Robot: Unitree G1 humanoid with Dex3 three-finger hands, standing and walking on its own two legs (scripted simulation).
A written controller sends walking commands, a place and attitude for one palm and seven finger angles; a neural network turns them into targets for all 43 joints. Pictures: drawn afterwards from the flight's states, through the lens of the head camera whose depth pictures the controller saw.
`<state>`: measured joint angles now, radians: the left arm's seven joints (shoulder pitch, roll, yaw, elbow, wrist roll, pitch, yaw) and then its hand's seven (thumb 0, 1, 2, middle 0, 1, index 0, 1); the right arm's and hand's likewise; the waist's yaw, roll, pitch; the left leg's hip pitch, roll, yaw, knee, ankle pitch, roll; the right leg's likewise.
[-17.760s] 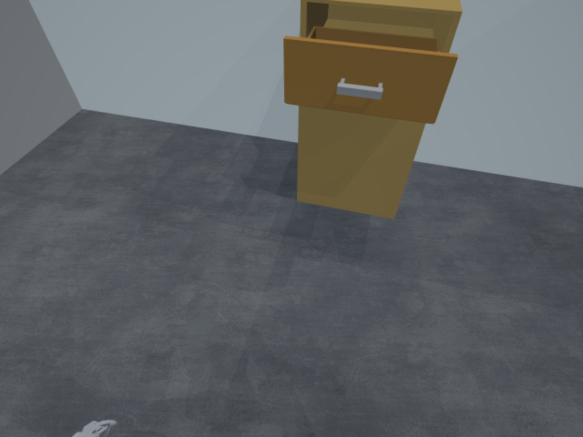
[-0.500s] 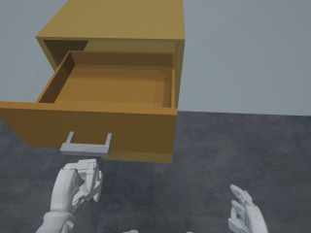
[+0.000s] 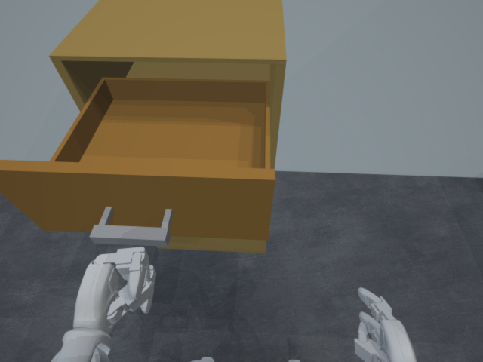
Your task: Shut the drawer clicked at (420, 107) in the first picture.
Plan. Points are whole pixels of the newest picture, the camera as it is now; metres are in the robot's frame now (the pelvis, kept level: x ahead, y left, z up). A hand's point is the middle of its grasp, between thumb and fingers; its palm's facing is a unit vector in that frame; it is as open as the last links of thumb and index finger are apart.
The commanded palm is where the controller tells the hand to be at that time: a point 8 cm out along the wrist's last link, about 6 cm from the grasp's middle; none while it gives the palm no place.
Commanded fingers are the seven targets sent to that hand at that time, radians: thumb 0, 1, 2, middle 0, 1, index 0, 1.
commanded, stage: push the drawer shut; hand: left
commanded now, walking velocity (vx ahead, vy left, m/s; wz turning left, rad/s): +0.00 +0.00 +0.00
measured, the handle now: (134, 224) +0.31 +0.18 +0.07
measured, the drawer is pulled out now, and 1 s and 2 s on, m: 0.29 0.19 0.07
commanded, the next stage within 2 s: none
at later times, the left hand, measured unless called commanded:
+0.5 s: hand (155, 255) +0.27 +0.14 +0.07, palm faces -0.04 -1.00 -0.05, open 3.1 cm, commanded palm +0.25 +0.20 +0.07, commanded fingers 0.00 0.90 0.90 -1.40 -1.60 -1.40 -1.60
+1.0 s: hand (166, 214) +0.34 +0.14 +0.07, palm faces -0.03 -1.00 -0.04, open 3.0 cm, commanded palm +0.32 +0.20 +0.07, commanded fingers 0.00 0.90 0.90 -1.40 -1.60 -1.40 -1.60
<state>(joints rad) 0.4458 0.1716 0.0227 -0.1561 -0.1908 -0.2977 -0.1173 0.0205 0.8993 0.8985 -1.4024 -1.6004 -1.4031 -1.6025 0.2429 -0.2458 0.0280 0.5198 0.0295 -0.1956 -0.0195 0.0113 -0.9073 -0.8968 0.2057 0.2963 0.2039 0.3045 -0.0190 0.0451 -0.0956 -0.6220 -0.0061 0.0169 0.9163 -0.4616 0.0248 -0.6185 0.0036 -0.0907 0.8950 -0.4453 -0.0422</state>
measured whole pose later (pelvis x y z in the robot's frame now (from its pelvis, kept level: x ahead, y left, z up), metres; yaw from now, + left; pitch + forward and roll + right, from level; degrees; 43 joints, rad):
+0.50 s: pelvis -0.01 +0.00 +0.00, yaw +0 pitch +9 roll -1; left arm 0.18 0.19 0.02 0.03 -0.18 -0.27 -0.10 -0.01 0.85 0.91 -1.40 -1.60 -1.40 -1.60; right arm 0.23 -0.25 0.05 0.56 0.03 -0.17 -0.03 0.01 -0.91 -0.90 0.21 0.30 0.20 0.30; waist -0.02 0.04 -0.08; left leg -0.63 -0.01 0.01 0.91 -0.45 0.03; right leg -0.62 0.00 -0.09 0.88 -0.43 -0.04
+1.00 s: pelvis -0.01 +0.00 +0.01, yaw +0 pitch +10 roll +0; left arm -0.16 0.20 0.08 0.37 -0.17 -0.29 -0.08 -0.01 0.84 0.90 -1.40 -1.60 -1.40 -1.60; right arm 0.24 -0.26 0.04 0.61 0.04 -0.12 -0.02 0.01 -0.91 -0.90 0.21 0.30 0.20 0.30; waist -0.04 0.03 -0.06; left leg -0.61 -0.01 0.03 0.85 -0.41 0.03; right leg -0.62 0.00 -0.08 0.84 -0.40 -0.04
